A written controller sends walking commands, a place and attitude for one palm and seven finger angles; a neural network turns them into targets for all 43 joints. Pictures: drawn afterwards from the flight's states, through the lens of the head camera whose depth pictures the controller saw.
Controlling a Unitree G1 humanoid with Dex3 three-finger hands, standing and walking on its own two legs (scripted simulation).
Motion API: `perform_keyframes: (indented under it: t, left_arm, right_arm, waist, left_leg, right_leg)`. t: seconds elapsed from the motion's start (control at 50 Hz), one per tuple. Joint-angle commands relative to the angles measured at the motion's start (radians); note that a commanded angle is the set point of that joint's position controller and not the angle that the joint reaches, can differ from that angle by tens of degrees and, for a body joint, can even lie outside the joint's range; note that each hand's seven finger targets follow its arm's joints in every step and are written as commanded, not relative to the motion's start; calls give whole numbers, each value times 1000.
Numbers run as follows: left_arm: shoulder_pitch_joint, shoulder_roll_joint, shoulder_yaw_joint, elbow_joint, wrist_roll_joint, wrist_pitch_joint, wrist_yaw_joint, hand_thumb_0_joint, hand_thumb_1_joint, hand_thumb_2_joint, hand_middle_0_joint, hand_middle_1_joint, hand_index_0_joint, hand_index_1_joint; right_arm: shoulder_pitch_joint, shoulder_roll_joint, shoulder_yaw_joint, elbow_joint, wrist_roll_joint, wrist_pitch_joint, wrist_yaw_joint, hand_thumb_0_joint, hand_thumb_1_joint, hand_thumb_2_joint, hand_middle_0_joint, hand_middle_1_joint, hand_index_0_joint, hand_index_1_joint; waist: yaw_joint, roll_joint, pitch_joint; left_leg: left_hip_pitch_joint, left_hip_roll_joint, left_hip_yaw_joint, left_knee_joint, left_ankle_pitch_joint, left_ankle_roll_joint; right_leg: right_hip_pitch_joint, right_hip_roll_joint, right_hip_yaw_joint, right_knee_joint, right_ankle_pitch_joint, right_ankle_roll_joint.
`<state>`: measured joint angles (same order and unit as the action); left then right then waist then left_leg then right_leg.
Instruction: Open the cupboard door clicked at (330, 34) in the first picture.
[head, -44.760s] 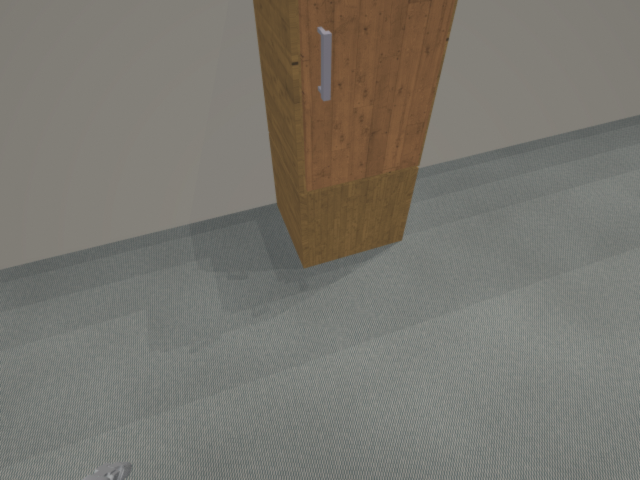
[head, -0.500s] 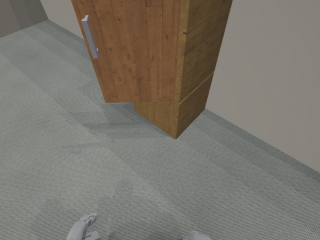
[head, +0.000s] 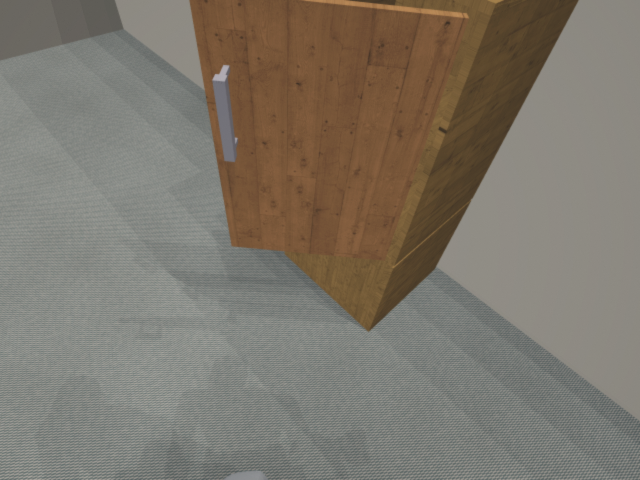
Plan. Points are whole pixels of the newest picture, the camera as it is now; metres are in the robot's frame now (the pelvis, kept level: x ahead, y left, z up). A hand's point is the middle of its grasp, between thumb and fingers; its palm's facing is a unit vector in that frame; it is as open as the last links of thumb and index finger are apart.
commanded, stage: come to a stop and stand still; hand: left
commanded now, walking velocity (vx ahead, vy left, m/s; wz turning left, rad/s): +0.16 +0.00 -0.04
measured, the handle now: (228, 115) +0.65 +0.22 +0.07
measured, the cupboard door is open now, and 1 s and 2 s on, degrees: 42 42 42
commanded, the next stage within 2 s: look again from close up in 1.54 s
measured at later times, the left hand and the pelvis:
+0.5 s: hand (203, 465) +0.16 +0.17 -0.16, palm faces -0.01 -0.97 -0.23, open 7.3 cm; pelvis +0.08 -0.01 +0.00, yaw +0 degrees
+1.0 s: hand out of the picture +0.10 +0.22 -0.15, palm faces +0.02 -0.95 -0.30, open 7.3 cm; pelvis +0.05 +0.01 +0.00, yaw -1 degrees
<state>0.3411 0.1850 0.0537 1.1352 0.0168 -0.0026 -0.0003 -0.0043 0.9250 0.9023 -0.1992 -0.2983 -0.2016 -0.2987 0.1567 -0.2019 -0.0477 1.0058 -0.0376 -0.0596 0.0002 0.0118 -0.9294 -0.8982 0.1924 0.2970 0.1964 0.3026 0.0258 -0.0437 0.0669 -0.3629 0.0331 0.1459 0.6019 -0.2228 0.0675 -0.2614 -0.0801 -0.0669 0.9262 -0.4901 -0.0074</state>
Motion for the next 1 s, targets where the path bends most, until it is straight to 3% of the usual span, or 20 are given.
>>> perform_keyframes:
  t: [0.0,0.04,0.12,0.22,0.3,0.32,0.34,0.38,0.4,0.44,0.52,0.58,0.6,0.62,0.64,0.66,0.72,0.78,0.9,0.98]
  left_arm:
    - [-62,34,3,-100,8,-34,-9,0,900,900,-200,-300,-200,-300]
    - [-17,19,-2,-82,8,-25,-10,0,900,900,-200,-300,-200,-300]
    - [-15,-10,-16,-69,-1,-6,11,0,900,900,-200,-300,-200,-300]
    - [-75,35,-9,-95,0,27,22,0,900,900,-200,-300,-200,-300]
    - [-68,63,3,-120,3,32,25,0,900,900,-200,-300,-200,-300]
    - [-62,82,6,-124,6,25,28,0,900,900,-200,-300,-200,-300]
    - [-51,110,10,-130,9,19,31,0,900,900,-200,-300,-200,-300]
    - [-68,156,14,-136,6,6,37,0,900,900,-200,-300,-200,-300]
    - [-59,157,12,-133,1,-1,42,0,900,900,-200,-300,-200,-300]
    - [-83,150,17,-137,5,-1,52,0,900,900,-200,-300,-200,-300]
    - [-136,159,28,-152,9,4,51,0,900,900,-200,-300,-200,-300]
    - [-164,143,24,-151,-5,8,46,0,900,900,-200,-300,-200,-300]
    - [-149,107,17,-162,-11,14,39,0,900,900,-200,-300,-200,-300]
    - [-125,206,-15,-227,-7,5,45,0,900,900,-200,-300,-200,-300]
    - [-88,122,-2,-262,0,10,47,0,900,900,-200,-300,-200,-300]
    - [-95,130,-8,-269,8,20,47,0,900,900,-200,-300,-200,-300]
    - [-56,97,-16,-282,13,23,34,0,900,900,-200,-300,-200,-300]
    - [-37,117,-10,-287,13,14,31,0,900,900,-200,-300,-200,-300]
    - [-34,151,-8,-291,10,11,28,0,900,900,-200,-300,-200,-300]
    - [-46,169,-10,-281,8,4,28,0,900,900,-200,-300,-200,-300]
  right_arm:
    - [180,-105,-8,10,8,-3,-29,0,-900,-900,200,300,200,300]
    - [165,-89,-1,18,14,-14,-31,0,-900,-900,200,300,200,300]
    - [151,-55,11,35,16,-10,-42,0,-900,-900,200,300,200,300]
    - [137,-82,0,56,16,35,-55,0,-900,-900,200,300,200,300]
    - [142,-102,-23,60,20,56,-56,0,-900,-900,200,300,200,300]
    - [148,-88,-25,55,23,59,-55,0,-900,-900,200,300,200,300]
    - [161,-77,-28,49,27,63,-51,0,-900,-900,200,300,200,300]
    - [193,-23,-25,43,34,80,-38,0,-900,-900,200,300,200,300]
    - [170,-8,-19,34,35,89,-36,0,-900,-900,200,300,200,300]
    - [119,-13,-19,17,37,96,-38,0,-900,-900,200,300,200,300]
    - [121,4,-13,24,36,96,-31,0,-900,-900,200,300,200,300]
    - [186,-10,-8,53,29,84,-28,0,-900,-900,200,300,200,300]
    - [177,-54,-13,44,22,73,-28,0,-900,-900,200,300,200,300]
    - [102,-152,-10,-82,9,72,-26,0,-900,-900,200,300,200,300]
    - [69,-162,-28,-132,2,49,-23,0,-900,-900,200,300,200,300]
    - [62,-152,-34,-153,5,51,-30,0,-900,-900,200,300,200,300]
    - [95,-128,-28,-190,4,53,-41,0,-900,-900,200,300,200,300]
    - [125,-130,-33,-204,12,43,-41,0,-900,-900,200,300,200,300]
    - [101,-144,-31,-199,14,42,-31,0,-900,-900,200,300,200,300]
    - [95,-140,-23,-175,15,45,-21,0,-900,-900,200,300,200,300]
  waist:
    - [-49,148,-33]
    - [-23,146,-76]
    - [-4,74,-84]
    - [-26,178,-46]
    - [-13,152,-53]
    - [-10,101,-51]
    - [-14,39,-83]
    - [-36,-131,-159]
    - [-18,-197,-166]
    - [-5,-193,-153]
    - [-20,-129,-142]
    - [-51,-86,-137]
    - [-37,65,-143]
    - [-38,168,-52]
    - [-20,253,-166]
    - [-34,327,-177]
    - [-30,207,-111]
    - [-36,98,-108]
    - [-33,52,-50]
    - [-38,8,-19]
  left_leg:
    - [195,300,-322,-397,63,91]
    - [215,261,-207,-381,241,78]
    - [180,244,-121,-316,662,67]
    - [161,262,-163,-261,618,74]
    - [176,238,-178,-175,555,46]
    - [155,201,-171,-134,502,16]
    - [116,144,-127,-89,359,-24]
    - [69,12,-39,57,-13,-85]
    - [24,-24,-53,167,-278,-96]
    - [-40,-25,-122,309,-368,-95]
    - [-2,-29,-104,139,-273,-112]
    - [189,-10,-95,-185,33,-103]
    - [247,89,-205,-224,212,-61]
    - [186,113,-208,-263,250,-45]
    - [168,144,-255,-172,284,-12]
    - [185,154,-281,-163,341,5]
    - [152,157,-256,-138,344,29]
    - [112,113,-213,-114,307,-2]
    - [58,85,-201,-158,93,-5]
    - [47,58,-193,-185,-87,-13]
  right_leg:
    - [-310,-46,61,264,109,-4]
    - [-262,-42,48,198,157,10]
    - [-133,-25,47,-29,216,32]
    - [-48,11,19,-203,152,27]
    - [9,19,16,-366,288,11]
    - [50,5,39,-425,469,-2]
    - [96,-61,106,-418,700,-27]
    - [146,-229,229,-448,972,-134]
    - [176,-270,252,-484,1099,-187]
    - [204,-274,240,-479,1200,-219]
    - [212,-213,170,-468,1054,-174]
    - [97,-156,131,-409,755,-90]
    - [9,-80,85,-366,535,-32]
    - [33,-1,33,-369,243,-4]
    - [-24,21,25,-322,174,-4]
    - [-48,31,17,-294,172,-11]
    - [-81,52,8,-311,170,-18]
    - [-32,30,36,-328,351,-24]
    - [-35,9,83,-371,346,-21]
    - [-63,-10,127,-442,237,-27]
